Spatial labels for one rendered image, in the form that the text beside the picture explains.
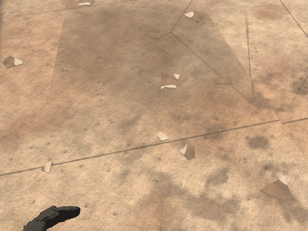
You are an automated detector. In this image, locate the robot left hand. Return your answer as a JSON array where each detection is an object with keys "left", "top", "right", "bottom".
[{"left": 23, "top": 205, "right": 81, "bottom": 231}]

